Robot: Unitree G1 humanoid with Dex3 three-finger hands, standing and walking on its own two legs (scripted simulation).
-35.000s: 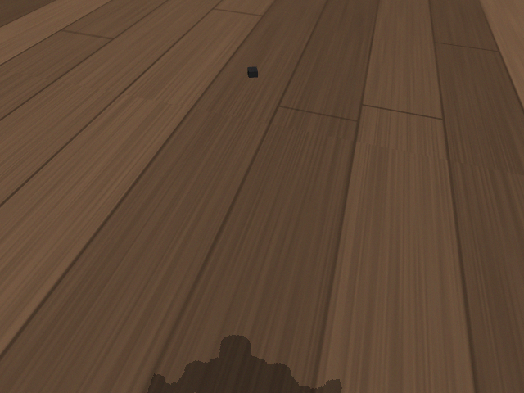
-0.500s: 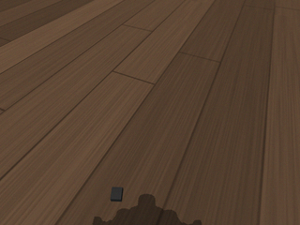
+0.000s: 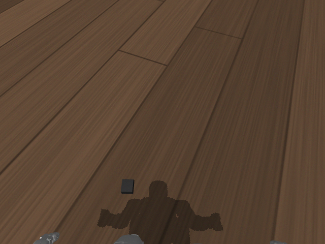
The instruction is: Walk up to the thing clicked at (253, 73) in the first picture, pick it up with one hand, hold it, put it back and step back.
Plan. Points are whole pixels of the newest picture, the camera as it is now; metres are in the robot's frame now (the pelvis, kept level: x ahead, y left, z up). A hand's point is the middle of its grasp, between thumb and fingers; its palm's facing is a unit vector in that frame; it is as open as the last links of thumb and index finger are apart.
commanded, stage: step back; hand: left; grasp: from above
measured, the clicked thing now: (127, 186) +0.45 +0.21 -0.75
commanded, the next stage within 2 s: none
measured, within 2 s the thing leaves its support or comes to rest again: neither
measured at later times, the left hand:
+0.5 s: hand out of the picture +0.05 +0.34 -0.17, palm faces -0.09 -0.93 -0.36, open 7.3 cm
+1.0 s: hand out of the picture -0.05 +0.32 -0.16, palm faces -0.05 -0.93 -0.37, open 7.3 cm
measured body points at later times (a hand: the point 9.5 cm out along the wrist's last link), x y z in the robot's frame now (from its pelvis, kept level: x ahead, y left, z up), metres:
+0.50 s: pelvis -0.07 +0.08 -0.01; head +0.01 +0.09 +0.43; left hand +0.05 +0.38 -0.15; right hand +0.01 -0.23 -0.13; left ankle -0.04 +0.15 -0.74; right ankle -0.10 -0.05 -0.70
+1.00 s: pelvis -0.19 +0.08 -0.02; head -0.12 +0.08 +0.43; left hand -0.04 +0.37 -0.13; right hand -0.09 -0.25 -0.13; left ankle -0.21 +0.20 -0.74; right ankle -0.12 -0.03 -0.74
